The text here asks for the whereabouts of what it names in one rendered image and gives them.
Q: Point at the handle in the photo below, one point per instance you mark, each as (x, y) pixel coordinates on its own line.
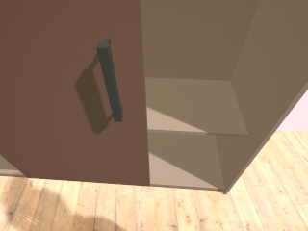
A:
(108, 70)

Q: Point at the wardrobe door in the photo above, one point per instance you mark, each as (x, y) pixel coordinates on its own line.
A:
(56, 120)
(5, 164)

